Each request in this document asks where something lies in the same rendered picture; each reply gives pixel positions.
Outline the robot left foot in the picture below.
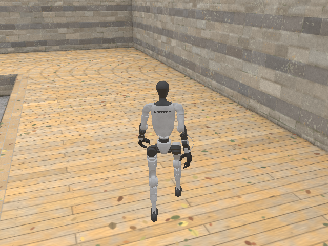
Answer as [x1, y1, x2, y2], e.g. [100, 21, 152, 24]
[151, 208, 158, 222]

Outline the robot right forearm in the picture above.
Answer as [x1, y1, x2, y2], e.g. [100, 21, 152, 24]
[180, 125, 191, 153]

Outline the right robot upper arm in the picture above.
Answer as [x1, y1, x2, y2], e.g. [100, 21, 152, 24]
[173, 103, 185, 133]

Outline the left robot upper arm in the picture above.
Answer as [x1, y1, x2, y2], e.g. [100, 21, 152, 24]
[140, 103, 153, 130]

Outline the robot right hand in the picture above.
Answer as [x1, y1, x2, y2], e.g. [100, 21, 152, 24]
[179, 152, 192, 168]

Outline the robot left hand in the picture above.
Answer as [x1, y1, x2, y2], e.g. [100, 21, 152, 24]
[138, 138, 150, 148]

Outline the robot foot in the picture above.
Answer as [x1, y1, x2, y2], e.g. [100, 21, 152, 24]
[175, 185, 182, 197]
[151, 208, 158, 222]

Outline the robot right foot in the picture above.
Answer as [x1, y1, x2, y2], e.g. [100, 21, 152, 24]
[175, 185, 182, 197]

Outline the robot left forearm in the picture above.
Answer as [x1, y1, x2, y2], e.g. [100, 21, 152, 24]
[138, 123, 146, 141]

